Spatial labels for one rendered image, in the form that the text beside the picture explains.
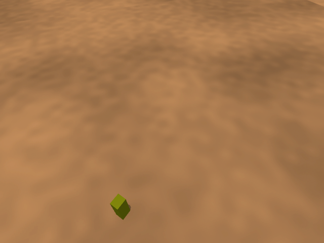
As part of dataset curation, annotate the carton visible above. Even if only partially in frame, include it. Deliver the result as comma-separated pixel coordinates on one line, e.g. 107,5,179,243
110,194,130,219

